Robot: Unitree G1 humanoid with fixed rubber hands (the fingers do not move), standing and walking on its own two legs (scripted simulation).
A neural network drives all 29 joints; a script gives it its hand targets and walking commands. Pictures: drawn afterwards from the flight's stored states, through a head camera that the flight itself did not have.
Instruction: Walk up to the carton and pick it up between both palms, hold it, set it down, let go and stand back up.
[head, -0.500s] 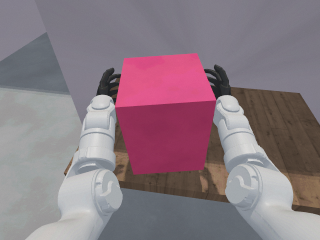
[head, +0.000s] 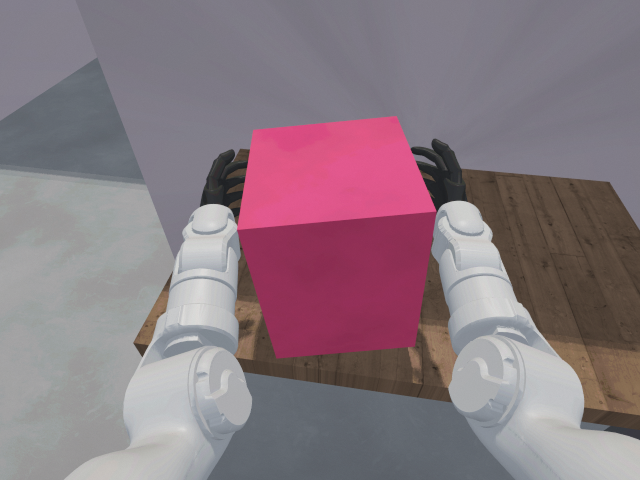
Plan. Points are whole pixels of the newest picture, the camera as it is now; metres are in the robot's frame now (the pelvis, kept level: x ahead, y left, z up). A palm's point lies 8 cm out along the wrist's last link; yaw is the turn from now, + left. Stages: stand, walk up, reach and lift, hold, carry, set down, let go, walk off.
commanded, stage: set down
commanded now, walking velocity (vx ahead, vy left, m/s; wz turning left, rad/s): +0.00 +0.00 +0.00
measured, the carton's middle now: (335, 239) +0.43 -0.01 +0.09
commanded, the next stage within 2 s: none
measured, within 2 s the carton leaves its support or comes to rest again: rests again in 1.28 s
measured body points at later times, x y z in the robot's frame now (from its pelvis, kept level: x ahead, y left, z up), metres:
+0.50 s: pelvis +0.00 +0.00 +0.00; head +0.00 +0.02 +0.45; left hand +0.44 +0.14 +0.14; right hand +0.43 -0.15 +0.15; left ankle +0.02 +0.11 -0.75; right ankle -0.03 -0.10 -0.75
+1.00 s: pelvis +0.00 +0.01 +0.00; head +0.01 +0.02 +0.45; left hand +0.44 +0.14 +0.14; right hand +0.42 -0.16 +0.14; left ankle +0.02 +0.11 -0.75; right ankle -0.03 -0.10 -0.75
